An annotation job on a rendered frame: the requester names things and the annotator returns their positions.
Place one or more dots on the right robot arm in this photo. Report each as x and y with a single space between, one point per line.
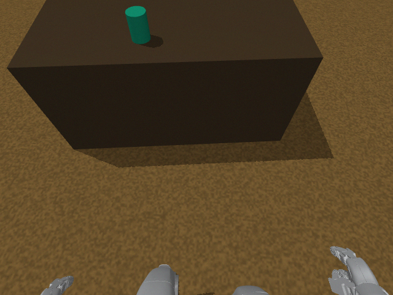
369 289

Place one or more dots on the left robot hand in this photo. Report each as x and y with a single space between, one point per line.
58 286

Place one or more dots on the can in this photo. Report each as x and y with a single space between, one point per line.
137 21

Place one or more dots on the right robot hand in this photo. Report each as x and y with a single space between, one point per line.
344 282

